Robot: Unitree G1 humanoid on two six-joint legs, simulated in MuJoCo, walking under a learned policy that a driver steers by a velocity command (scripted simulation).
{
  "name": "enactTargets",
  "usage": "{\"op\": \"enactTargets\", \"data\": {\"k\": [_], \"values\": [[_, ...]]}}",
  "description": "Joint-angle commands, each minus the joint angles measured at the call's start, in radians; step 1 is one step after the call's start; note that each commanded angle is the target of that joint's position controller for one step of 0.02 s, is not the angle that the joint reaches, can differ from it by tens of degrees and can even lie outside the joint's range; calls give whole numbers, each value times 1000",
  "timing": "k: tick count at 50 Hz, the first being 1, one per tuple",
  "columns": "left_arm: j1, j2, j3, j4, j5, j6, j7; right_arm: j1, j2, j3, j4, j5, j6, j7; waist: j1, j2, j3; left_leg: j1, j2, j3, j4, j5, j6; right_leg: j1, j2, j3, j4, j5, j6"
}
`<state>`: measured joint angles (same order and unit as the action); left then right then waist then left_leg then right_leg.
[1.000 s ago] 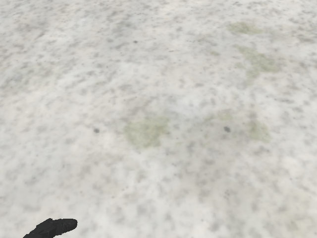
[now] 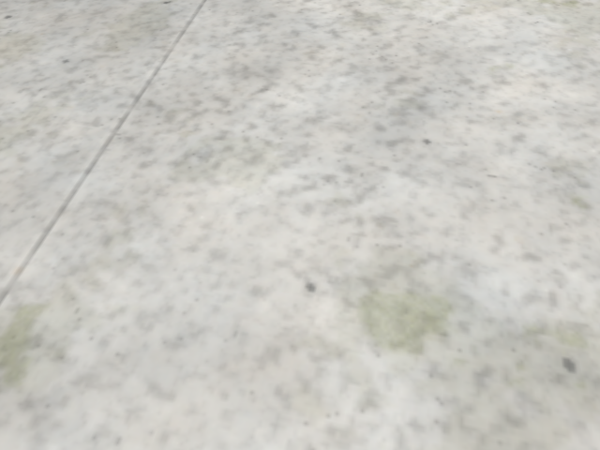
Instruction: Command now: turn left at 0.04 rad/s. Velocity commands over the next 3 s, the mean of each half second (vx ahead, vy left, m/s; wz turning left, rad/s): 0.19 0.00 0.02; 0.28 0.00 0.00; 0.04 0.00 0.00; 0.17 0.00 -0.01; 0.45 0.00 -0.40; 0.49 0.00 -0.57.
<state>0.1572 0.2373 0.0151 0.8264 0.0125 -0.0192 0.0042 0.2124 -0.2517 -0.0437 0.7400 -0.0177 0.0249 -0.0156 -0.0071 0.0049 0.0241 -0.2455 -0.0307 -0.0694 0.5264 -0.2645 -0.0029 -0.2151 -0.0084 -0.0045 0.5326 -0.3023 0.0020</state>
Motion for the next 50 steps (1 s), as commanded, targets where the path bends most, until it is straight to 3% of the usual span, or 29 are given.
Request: {"op": "enactTargets", "data": {"k": [1,6,7,9,12,14,16,17,18,19,20,21,22,23,24,26,28,31,36,38,40,41,42,43,44,45,46,47,50], "values": [[-17,126,27,-44,-2,-11,5,-24,-95,-27,-53,2,-17,-8,11,-2,-45,38,54,-56,-63,185,19,-14,-67,72,-106,130,-33],[-18,119,23,-12,-4,-10,3,-5,-98,-31,-20,4,-16,-17,9,3,-41,60,58,-56,-66,212,14,-12,-57,64,-110,144,-33],[-3,116,22,2,-4,-8,3,11,-92,-30,-6,5,-15,-19,9,-4,-60,70,45,-40,-63,133,15,-6,-50,59,-123,53,-36],[14,154,35,17,-17,-1,7,21,-96,-35,6,14,-15,-23,18,-58,-11,-15,-9,20,1,-163,25,-31,-61,105,-164,-258,-80],[81,214,54,36,-30,-8,17,-36,-75,-32,-29,36,-55,-16,43,-180,114,-233,6,89,193,-192,32,-17,-289,429,-346,-550,-224],[83,216,60,37,-29,-23,21,-58,-81,-35,-36,43,-85,-2,45,-173,135,-276,60,53,235,-203,53,-3,-334,475,-363,-446,-251],[24,208,61,22,-43,-25,13,-5,-73,-35,-12,45,-103,13,0,-158,99,-135,61,79,75,-171,77,-31,-276,350,-336,-315,-206],[-16,201,60,14,-51,-22,9,67,-70,-41,29,43,-108,17,-41,-146,68,48,26,120,-36,-36,78,-111,-215,255,-295,-240,-172],[-17,176,54,14,-45,-22,7,146,-84,-53,73,35,-107,18,-67,-118,26,201,1,123,-47,41,65,-174,-159,182,-211,-160,-141],[-39,124,38,3,-35,-29,4,246,-125,-69,97,33,-106,13,-105,-7,-11,316,94,-26,-117,-22,93,-257,-88,83,-7,-70,-90],[-49,73,24,-38,-26,-47,4,337,-238,-95,100,32,-108,13,-118,276,-47,441,320,-441,-284,-166,216,-456,38,-46,335,-118,-14],[-66,133,40,-50,-42,-64,6,336,-200,-78,94,23,-119,21,-114,243,-29,415,412,-644,-353,-232,310,-563,34,58,538,-272,-19],[-41,157,49,-41,-62,-74,-2,265,-152,-61,77,22,-127,19,-69,151,35,399,400,-561,-342,-246,298,-639,-27,96,624,-207,-46],[-28,150,47,-25,-65,-82,-10,226,-125,-52,64,19,-132,20,-53,103,45,389,354,-456,-348,-214,262,-654,-63,91,630,-111,-70],[-36,146,49,-21,-52,-88,-15,199,-123,-47,59,20,-131,23,-43,66,59,378,326,-376,-362,-122,233,-661,-86,81,595,-31,-77],[-52,133,52,-18,-38,-85,-30,201,-87,-31,65,15,-122,23,-33,78,48,349,272,-231,-378,123,192,-605,-110,56,519,70,-67],[-71,98,43,-22,-31,-76,-41,234,-98,-31,79,21,-115,18,-37,79,39,334,245,-140,-383,291,194,-588,-100,17,444,128,-38],[-185,63,26,-68,-26,-73,-43,247,-127,-33,92,22,-107,3,-56,64,68,247,213,-51,-414,320,190,-523,-72,-18,231,252,1],[-278,77,24,-117,-29,-81,-55,276,-148,-34,136,24,-99,-7,-53,102,90,193,216,16,-371,508,154,-326,-6,-37,2,402,-17],[-213,121,41,-103,-24,-84,-57,239,-157,-39,138,25,-94,-10,0,124,33,254,231,17,-284,654,123,-242,13,-16,-23,390,-53],[5,176,70,-28,-13,-86,-49,185,-160,-40,125,23,-81,-13,112,120,-101,270,188,42,-46,827,76,2,50,-36,-55,425,-95],[108,222,81,-2,1,-83,-37,207,-143,-33,115,12,-80,-12,142,59,-196,145,137,59,155,662,33,228,-46,37,-26,685,-133],[178,285,86,11,30,-72,-29,369,-27,1,122,-8,-85,-2,71,-198,-368,-175,6,66,565,-60,-28,599,-334,354,58,1015,-307],[192,220,70,20,9,-63,-37,459,-24,6,174,24,-89,3,72,-244,-540,-238,-64,-86,774,-446,-43,639,-424,601,-54,918,-413],[94,188,63,3,-16,-55,-40,365,-120,-21,163,50,-86,4,69,-148,-396,-279,-1,-94,822,-395,-39,456,-368,489,-124,699,-364],[-9,143,51,-12,-22,-51,-35,255,-128,-24,132,54,-77,-5,49,-94,-240,-319,46,-35,782,-327,-37,292,-318,380,-170,551,-313],[-74,101,35,-16,-16,-51,-33,198,-122,-27,125,39,-63,-18,24,-38,-149,-290,86,-17,717,-267,-43,126,-276,301,-216,490,-280],[-113,91,32,-12,-2,-52,-31,197,-111,-31,121,23,-45,-30,-9,-53,-113,-203,117,-21,640,-216,-44,-14,-243,244,-255,433,-256],[-150,100,35,14,25,-56,-30,227,-47,-18,128,14,-19,-44,-54,-114,-93,-34,116,17,408,-189,-47,-191,-184,132,-299,432,-247]]}}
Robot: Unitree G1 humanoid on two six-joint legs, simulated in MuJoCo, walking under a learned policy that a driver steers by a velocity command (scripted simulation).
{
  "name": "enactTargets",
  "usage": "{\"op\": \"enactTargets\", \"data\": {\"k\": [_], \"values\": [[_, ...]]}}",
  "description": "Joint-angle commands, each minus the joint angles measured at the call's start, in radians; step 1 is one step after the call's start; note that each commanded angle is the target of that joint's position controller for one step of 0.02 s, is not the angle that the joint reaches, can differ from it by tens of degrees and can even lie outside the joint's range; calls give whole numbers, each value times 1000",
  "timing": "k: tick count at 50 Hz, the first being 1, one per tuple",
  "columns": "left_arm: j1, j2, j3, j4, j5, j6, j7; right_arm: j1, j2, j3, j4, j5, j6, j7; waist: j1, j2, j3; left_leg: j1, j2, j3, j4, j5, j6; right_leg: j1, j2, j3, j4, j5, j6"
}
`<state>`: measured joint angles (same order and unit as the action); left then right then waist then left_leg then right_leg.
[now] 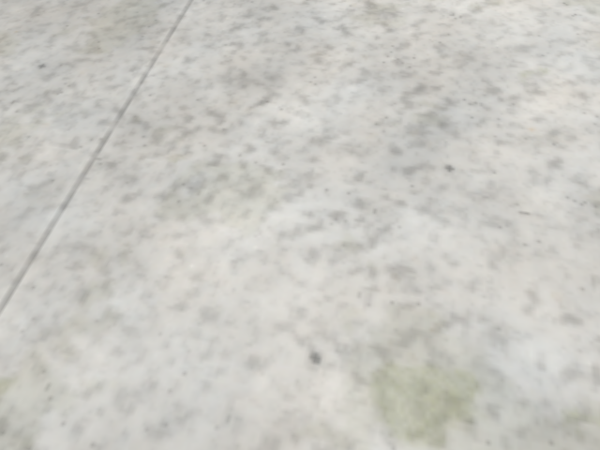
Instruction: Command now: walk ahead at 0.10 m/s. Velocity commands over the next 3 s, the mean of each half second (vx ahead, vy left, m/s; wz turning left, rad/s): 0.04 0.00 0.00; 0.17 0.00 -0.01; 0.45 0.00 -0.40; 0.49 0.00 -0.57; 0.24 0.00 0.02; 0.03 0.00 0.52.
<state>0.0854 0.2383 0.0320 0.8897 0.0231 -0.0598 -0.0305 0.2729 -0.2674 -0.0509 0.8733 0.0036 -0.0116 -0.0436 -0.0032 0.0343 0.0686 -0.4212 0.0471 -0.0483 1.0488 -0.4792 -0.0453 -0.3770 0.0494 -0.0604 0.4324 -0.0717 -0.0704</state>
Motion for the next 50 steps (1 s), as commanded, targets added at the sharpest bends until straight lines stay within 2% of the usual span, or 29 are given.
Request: {"op": "enactTargets", "data": {"k": [1,3,5,7,8,9,10,11,12,15,18,27,33,34,36,38,40,42,43,44,45,47,48,49,50], "values": [[-72,107,21,-40,14,-16,9,148,-27,-6,-10,-11,19,-18,-53,-149,-152,162,40,-1,-191,46,-3,-23,-241,179,-198,194,-178],[-52,129,27,-28,5,-6,20,112,-45,-6,-12,-9,23,-15,-37,-140,-182,211,37,7,-300,163,3,-9,-249,190,-213,33,-172],[-63,136,25,-22,-9,11,28,93,-53,-10,-4,-13,29,-8,-47,-125,-163,281,18,28,-403,279,15,-51,-234,195,-224,-231,-139],[-53,97,9,-9,-15,20,30,66,-56,-12,-5,-31,30,-5,-53,-107,-111,335,12,32,-501,293,37,-101,-195,192,-213,-435,-73],[-19,74,-1,8,-12,22,28,44,-71,-12,-18,-36,28,-7,-46,-74,-71,326,52,-17,-595,307,56,-107,-166,182,-187,-493,-25],[33,81,2,14,-9,24,29,2,-141,-24,-31,-30,26,-14,12,18,-25,250,96,-71,-648,230,87,-91,-105,135,-138,-460,17],[45,83,5,18,-10,31,35,-23,-140,-27,-13,-22,19,-10,36,113,-12,99,72,-65,-683,32,100,34,-64,75,-97,-352,38],[40,97,7,25,-7,36,41,-41,-90,-15,-10,-24,8,-5,29,116,-2,47,54,-54,-714,-20,84,105,-64,71,-59,-281,44],[50,95,7,32,-9,40,45,-52,-69,-9,-1,-28,-3,-2,35,116,-10,41,48,-47,-719,19,64,139,-67,68,-41,-236,38],[71,92,6,59,-9,42,48,-42,-65,-7,19,-14,-25,4,26,51,-56,140,34,-25,-664,252,47,143,-77,73,-27,-127,21],[55,92,7,72,-17,37,44,-23,-77,-9,42,-8,-27,3,8,5,-101,212,26,-9,-621,412,58,160,-82,72,-12,-11,22],[60,103,11,122,-26,59,55,-40,-68,-5,93,-5,-11,5,7,-36,-108,246,10,13,-613,530,66,219,-88,72,15,120,27],[57,110,13,145,-26,65,62,-50,-62,-4,123,-6,-3,4,8,-31,-91,251,2,24,-625,512,63,228,-91,73,10,118,29],[76,101,11,159,-26,66,62,-30,-53,-3,140,-5,0,4,7,-29,-112,262,-10,37,-630,410,65,236,-78,60,9,17,27],[83,114,19,168,-38,69,61,-29,-64,-10,149,6,5,3,9,-21,-62,206,-32,48,-615,63,94,178,-52,43,28,-349,6],[77,119,22,158,-42,55,61,-42,-62,-9,135,12,-6,1,11,-31,44,109,-17,14,-618,-169,124,81,-77,96,5,-591,-24],[113,121,23,160,-51,24,56,-44,-48,-5,127,20,-38,5,21,-54,93,39,-9,-2,-575,-177,140,80,-122,174,-16,-638,-61],[197,154,34,179,-57,-5,46,-80,-23,1,105,20,-73,19,49,-120,82,-63,-36,39,-445,-67,134,182,-215,339,-79,-632,-128],[239,184,42,189,-58,-15,41,-100,-4,5,87,20,-88,27,52,-185,64,-115,-57,76,-352,7,128,244,-302,485,-142,-609,-181],[260,198,45,194,-55,-23,39,-120,1,7,73,23,-97,34,51,-215,56,-151,-53,74,-304,27,132,275,-372,592,-168,-543,-223],[255,186,43,187,-50,-31,38,-136,-11,5,65,24,-103,41,47,-199,48,-172,-40,55,-282,-11,140,297,-396,611,-160,-446,-230],[210,182,44,162,-56,-34,34,-104,-17,3,76,28,-111,53,10,-178,13,-108,-21,54,-366,-17,158,294,-383,521,-130,-289,-187],[144,181,43,138,-65,-25,32,-36,-25,-3,106,30,-113,55,-41,-163,0,76,-31,73,-511,97,163,183,-333,430,-110,-219,-144],[59,174,40,104,-65,-15,31,91,-47,-19,161,28,-110,50,-109,-130,-22,343,-40,58,-618,207,163,9,-244,310,-45,-147,-86],[-21,128,28,60,-63,-17,31,248,-136,-51,201,17,-104,39,-176,41,-45,549,95,-164,-728,160,202,-185,-107,136,237,-53,-3]]}}
Over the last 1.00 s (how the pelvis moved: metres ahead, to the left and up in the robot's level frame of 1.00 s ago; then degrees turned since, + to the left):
0.30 -0.01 0.00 0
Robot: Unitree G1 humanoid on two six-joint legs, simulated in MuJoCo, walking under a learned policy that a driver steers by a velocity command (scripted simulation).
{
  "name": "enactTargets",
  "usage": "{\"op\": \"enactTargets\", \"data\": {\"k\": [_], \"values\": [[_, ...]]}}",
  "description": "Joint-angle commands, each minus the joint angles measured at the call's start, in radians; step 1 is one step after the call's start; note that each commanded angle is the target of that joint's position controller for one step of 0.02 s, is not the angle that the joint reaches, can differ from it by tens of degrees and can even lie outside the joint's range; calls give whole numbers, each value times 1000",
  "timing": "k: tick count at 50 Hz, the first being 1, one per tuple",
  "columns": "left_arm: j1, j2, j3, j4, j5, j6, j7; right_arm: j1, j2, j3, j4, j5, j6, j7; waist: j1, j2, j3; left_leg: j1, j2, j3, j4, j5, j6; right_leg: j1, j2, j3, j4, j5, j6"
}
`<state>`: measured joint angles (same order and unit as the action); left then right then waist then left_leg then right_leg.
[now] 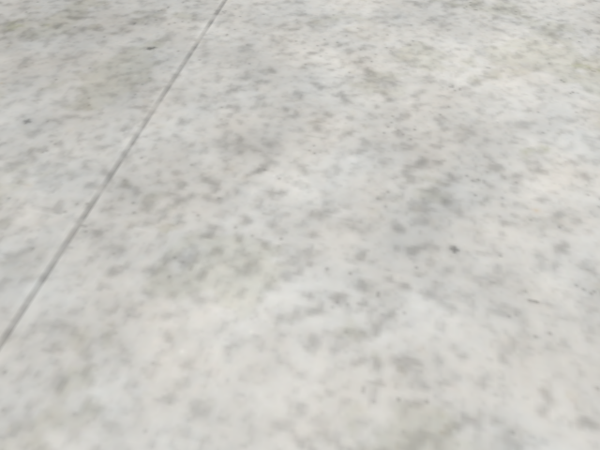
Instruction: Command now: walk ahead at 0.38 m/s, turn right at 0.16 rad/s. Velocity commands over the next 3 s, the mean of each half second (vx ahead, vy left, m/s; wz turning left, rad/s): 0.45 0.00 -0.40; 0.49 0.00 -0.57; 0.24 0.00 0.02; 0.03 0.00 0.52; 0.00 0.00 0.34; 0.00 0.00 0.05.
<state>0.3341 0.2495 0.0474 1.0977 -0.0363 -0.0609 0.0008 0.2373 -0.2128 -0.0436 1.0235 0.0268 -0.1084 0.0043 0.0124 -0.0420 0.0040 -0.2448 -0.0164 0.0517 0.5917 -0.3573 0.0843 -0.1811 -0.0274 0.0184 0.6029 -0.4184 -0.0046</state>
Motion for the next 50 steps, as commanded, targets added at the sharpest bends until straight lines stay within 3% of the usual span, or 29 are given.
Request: {"op": "enactTargets", "data": {"k": [1,2,3,5,7,9,12,16,18,20,21,22,23,24,25,26,27,29,30,33,37,40,43,45,46,47,48,49,50], "values": [[-252,59,0,-179,5,-34,4,390,-286,-82,73,-12,-7,-4,-196,376,-34,545,373,-611,-365,169,165,-572,91,-18,376,15,-19],[-224,102,15,-155,-1,-43,5,347,-169,-46,58,-28,-11,-7,-158,228,-3,541,406,-601,-328,283,172,-658,66,108,545,-107,-33],[-176,95,18,-135,-19,-46,-2,287,-108,-29,37,-32,-16,-9,-112,167,34,527,375,-470,-308,381,129,-694,37,158,594,-31,-59],[-168,74,24,-122,-22,-40,-5,210,-96,-20,17,-26,-12,-3,-70,132,69,487,314,-259,-316,549,51,-705,-4,141,543,116,-80],[-171,45,28,-129,-13,-23,-18,193,-64,-5,9,-40,-2,-6,-50,149,62,397,265,-136,-350,584,16,-624,-22,88,503,204,-71],[-215,11,21,-159,-4,-6,-31,185,-90,-6,4,-47,0,-16,-43,127,84,316,250,-65,-400,582,25,-594,-21,48,440,274,-49],[-357,-17,2,-235,5,-3,-39,157,-130,-9,-9,-50,-1,-35,-55,107,144,195,221,33,-465,565,12,-526,-15,-23,207,396,-35],[-463,-1,-6,-306,8,-1,-63,216,-160,-18,5,-31,3,-49,-63,109,146,247,257,107,-442,721,4,-455,3,-104,63,419,-73],[-446,33,8,-325,8,-1,-72,199,-184,-26,-5,-26,8,-54,-19,139,99,310,274,139,-340,1033,-7,-378,45,-144,44,366,-113],[-314,89,37,-310,8,8,-75,163,-213,-36,-28,-28,23,-61,67,189,3,343,290,154,-126,1306,-12,-222,97,-169,66,285,-157],[-173,138,64,-279,8,14,-70,133,-224,-39,-44,-27,29,-57,139,188,-73,298,282,149,55,1304,-16,-42,116,-154,18,302,-189],[-17,191,96,-246,10,26,-54,110,-227,-38,-61,-28,24,-51,220,144,-139,110,236,146,321,1082,-44,227,82,-45,-50,296,-230],[20,252,104,-239,7,34,-34,186,-84,-2,-95,-55,3,-25,118,-142,-227,-310,47,115,743,-2,-89,550,-176,423,-65,203,-374],[23,244,91,-258,25,20,-31,164,-83,6,-141,-10,-45,-5,106,-140,-362,-480,-42,-134,953,-222,-74,625,-316,858,-286,5,-487],[-12,184,78,-255,26,1,-30,37,-159,-15,-182,24,-71,0,125,-59,-205,-581,22,-184,923,-127,-43,517,-277,740,-357,9,-416],[-96,140,64,-270,20,-16,-35,7,-177,-20,-200,26,-79,-5,69,31,-93,-556,69,-171,823,-27,-33,345,-235,594,-374,92,-372],[-174,115,55,-292,21,-27,-42,15,-176,-28,-188,5,-74,-18,12,107,-38,-482,103,-163,737,17,-43,187,-188,498,-389,200,-338],[-226,98,45,-315,29,-32,-39,65,-179,-42,-193,-20,-42,-26,-53,81,-19,-353,146,-169,635,46,-73,9,-128,385,-410,312,-315],[-217,106,45,-314,22,-31,-33,59,-168,-43,-208,-29,-30,-28,-62,66,-7,-336,155,-154,580,50,-92,-45,-116,353,-419,343,-314],[-144,157,57,-310,25,-27,-7,-68,-144,-36,-271,-51,-10,-39,-31,28,23,-348,143,-110,384,189,-143,-146,-73,273,-431,406,-299],[-45,166,61,-303,13,-10,9,-235,-108,-19,-326,-42,-15,-32,45,-11,19,-301,73,-99,57,432,-147,-134,-18,238,-383,362,-230],[9,160,59,-293,6,-1,11,-308,-121,-17,-360,-24,-23,-15,76,-35,2,-276,39,-110,-49,454,-142,-57,-43,299,-332,324,-215],[31,158,58,-296,8,10,18,-323,-160,-27,-382,-18,-41,5,65,-50,-14,-258,18,-135,-128,349,-116,62,-85,397,-229,325,-206],[8,159,59,-310,14,15,22,-227,-187,-39,-364,-16,-52,6,4,-87,-40,-122,13,-120,-175,293,-77,68,-81,426,-150,393,-183],[-8,127,47,-324,19,12,18,-107,-223,-55,-341,-28,-57,0,-57,-75,-121,74,57,-142,-176,299,-31,19,-33,387,-13,440,-152],[-8,69,26,-349,36,6,13,68,-287,-71,-326,-42,-56,-10,-124,37,-275,356,238,-310,-144,266,39,-123,36,285,274,293,-111],[134,30,12,-376,1,-5,9,141,-336,-87,-287,-46,-37,-4,-55,400,-388,651,447,-775,-236,37,194,-478,154,168,557,-178,-53],[122,146,31,-351,-13,-3,13,107,-228,-64,-314,-28,-29,-1,-74,273,-302,603,447,-814,-274,-160,164,-599,57,187,684,-152,-41],[17,194,45,-366,-7,4,13,62,-172,-49,-327,-25,-20,-5,-99,171,-167,477,400,-648,-288,-121,116,-631,26,161,714,-52,-31]]}}
Over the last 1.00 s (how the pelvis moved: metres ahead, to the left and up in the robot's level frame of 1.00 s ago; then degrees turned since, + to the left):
0.17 0.05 -0.01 -1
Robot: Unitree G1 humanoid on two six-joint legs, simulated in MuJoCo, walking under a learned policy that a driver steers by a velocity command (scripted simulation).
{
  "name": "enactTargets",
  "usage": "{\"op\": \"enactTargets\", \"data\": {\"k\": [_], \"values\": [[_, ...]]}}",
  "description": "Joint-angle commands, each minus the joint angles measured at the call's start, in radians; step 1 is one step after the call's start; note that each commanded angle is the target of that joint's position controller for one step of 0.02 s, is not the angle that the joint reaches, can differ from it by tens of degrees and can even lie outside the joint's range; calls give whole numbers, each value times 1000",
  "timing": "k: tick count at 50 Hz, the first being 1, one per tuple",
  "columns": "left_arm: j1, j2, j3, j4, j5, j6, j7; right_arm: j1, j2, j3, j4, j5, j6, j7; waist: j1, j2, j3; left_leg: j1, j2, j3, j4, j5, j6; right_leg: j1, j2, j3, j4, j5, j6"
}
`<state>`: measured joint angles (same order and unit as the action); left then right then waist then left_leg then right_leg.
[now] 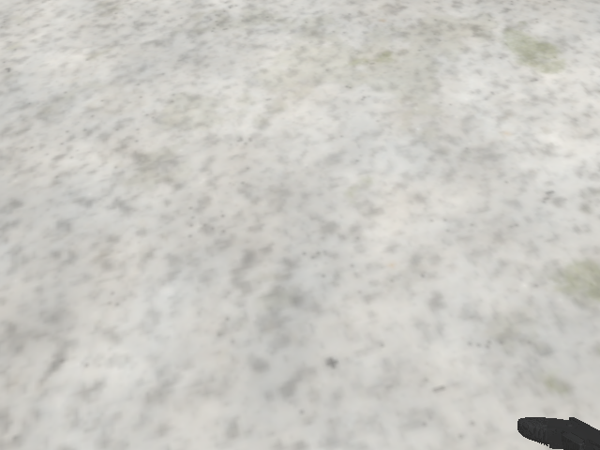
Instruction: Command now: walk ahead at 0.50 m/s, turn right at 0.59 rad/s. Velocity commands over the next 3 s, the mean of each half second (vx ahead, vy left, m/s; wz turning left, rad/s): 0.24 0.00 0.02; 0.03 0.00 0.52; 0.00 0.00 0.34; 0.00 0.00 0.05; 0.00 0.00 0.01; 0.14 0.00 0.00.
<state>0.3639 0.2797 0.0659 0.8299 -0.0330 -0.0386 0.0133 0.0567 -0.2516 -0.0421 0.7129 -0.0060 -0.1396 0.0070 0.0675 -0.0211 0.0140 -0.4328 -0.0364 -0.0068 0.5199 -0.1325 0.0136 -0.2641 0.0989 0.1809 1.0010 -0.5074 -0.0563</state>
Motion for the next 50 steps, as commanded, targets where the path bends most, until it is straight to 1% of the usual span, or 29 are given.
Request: {"op": "enactTargets", "data": {"k": [1,2,3,4,6,8,10,13,16,17,18,19,20,21,23,25,29,32,34,36,37,38,39,40,41,42,43,45,50], "values": [[-59,148,27,-109,0,-13,3,191,-125,-44,-22,0,18,-8,-134,75,-95,531,374,-462,-239,-208,165,-516,-133,-33,300,112,32],[-88,132,30,-123,11,-13,1,162,-110,-39,-14,-5,22,-7,-114,74,-36,437,336,-375,-265,-105,161,-498,-160,-36,254,159,37],[-87,104,29,-128,11,-10,-2,154,-100,-33,-5,-16,20,-4,-92,95,-8,353,301,-306,-284,21,160,-439,-172,-41,221,173,39],[-73,75,24,-128,10,-6,-2,154,-95,-31,7,-16,15,3,-75,111,-1,308,279,-253,-292,173,171,-398,-167,-56,184,159,45],[-63,30,12,-132,23,-2,2,156,-102,-32,33,-9,7,14,-46,110,-17,270,265,-165,-280,500,203,-346,-154,-88,61,144,63],[-100,5,-3,-147,41,-7,-1,131,-134,-40,42,4,15,12,-39,114,-50,254,243,-100,-269,641,209,-282,-161,-129,-116,238,77],[-160,8,-10,-153,40,-14,-10,147,-168,-49,53,18,36,4,-64,128,-83,238,211,-61,-258,638,192,-187,-130,-160,-263,373,86],[-237,48,-2,-173,34,-18,-16,199,-194,-55,77,30,60,-4,-84,137,-91,275,221,-104,-211,525,171,-138,-93,-151,-392,441,79],[-195,99,21,-162,43,-24,-7,181,-185,-52,72,42,72,-13,-35,130,-100,242,193,-157,-102,323,110,27,-90,-144,-579,568,31],[-160,151,36,-161,54,-25,5,203,-146,-41,67,32,68,-14,-30,83,-138,182,134,-132,-5,201,62,155,-178,-83,-595,769,-8],[-100,221,51,-173,76,-14,22,244,-76,-19,44,4,61,-11,-35,-100,-236,-18,41,-68,234,-211,2,391,-405,84,-512,1154,-106],[-76,209,48,-173,70,7,21,341,-63,-9,50,17,67,-16,-39,-258,-340,-152,-3,-37,460,-627,-35,460,-574,247,-525,1173,-251],[-83,162,39,-176,56,16,16,323,-153,-36,59,30,85,-21,-20,-166,-311,-190,33,-68,597,-591,-54,381,-531,233,-581,958,-258],[-134,130,29,-178,43,17,15,277,-169,-46,48,31,106,-29,-36,-129,-227,-246,57,-52,655,-520,-63,317,-475,164,-613,781,-220],[-249,97,17,-182,41,18,14,277,-164,-57,54,21,155,-50,-78,-115,-137,-201,96,-53,668,-398,-94,130,-413,54,-689,563,-178],[-297,103,21,-172,58,17,16,286,-133,-55,38,19,180,-55,-105,-135,-93,-116,92,-17,663,-314,-106,-11,-375,-48,-739,509,-177],[-306,113,28,-148,52,15,32,215,-94,-42,-18,13,182,-39,-90,-118,-102,-53,116,2,452,-226,-88,1,-384,-143,-737,533,-183],[-294,151,42,-132,42,25,33,184,-111,-41,-51,15,181,-16,-78,-124,-126,21,113,28,326,-209,-62,34,-419,-159,-716,558,-180],[-286,167,48,-122,28,31,29,187,-127,-48,-63,15,185,-3,-83,-123,-123,65,101,51,231,-201,-34,58,-435,-165,-682,538,-156],[-285,162,49,-108,9,39,27,238,-131,-57,-49,11,187,5,-113,-94,-119,181,60,86,53,-98,14,26,-404,-210,-593,443,-89],[-237,128,43,-85,11,44,24,264,-162,-70,-43,3,186,0,-111,-17,-94,249,59,34,-51,-9,50,-39,-353,-264,-480,330,-18],[-204,68,29,-96,47,47,16,271,-280,-99,-65,-1,184,-20,-71,282,-71,358,294,-299,-144,304,143,-263,-221,-379,-175,54,93],[-287,81,30,-147,59,42,23,247,-338,-101,-106,-26,171,-17,-102,362,-58,317,445,-522,-197,391,327,-445,-92,-262,46,-176,130],[-351,119,42,-158,46,42,29,260,-295,-93,-104,-41,149,-9,-141,244,-91,291,406,-488,-220,273,334,-453,-105,-153,155,-138,111],[-335,125,49,-150,31,47,34,211,-272,-86,-105,-29,134,-10,-104,200,-73,284,347,-409,-212,204,273,-461,-122,-124,170,-37,92],[-299,125,53,-121,36,52,42,152,-237,-78,-115,-7,131,-15,-75,148,-76,281,300,-355,-198,152,216,-456,-135,-111,156,42,90],[-281,134,58,-111,45,55,48,118,-213,-68,-125,8,134,-22,-61,161,-80,263,280,-324,-193,176,196,-433,-133,-111,153,92,97],[-255,121,57,-105,42,49,42,119,-194,-59,-136,5,138,-32,-49,156,-114,257,246,-295,-183,229,194,-377,-110,-115,161,155,108],[-297,84,39,-121,33,36,32,156,-217,-71,-147,12,150,-49,-81,161,-117,317,226,-339,-165,151,200,-347,-89,-95,-100,192,135]]}}
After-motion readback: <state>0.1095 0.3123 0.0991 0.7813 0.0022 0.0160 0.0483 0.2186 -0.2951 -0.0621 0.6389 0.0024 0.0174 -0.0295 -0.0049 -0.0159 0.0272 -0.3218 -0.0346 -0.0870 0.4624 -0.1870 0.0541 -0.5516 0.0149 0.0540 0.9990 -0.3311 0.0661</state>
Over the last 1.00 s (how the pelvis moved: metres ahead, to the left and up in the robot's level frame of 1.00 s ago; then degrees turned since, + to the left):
0.52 -0.08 0.00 -32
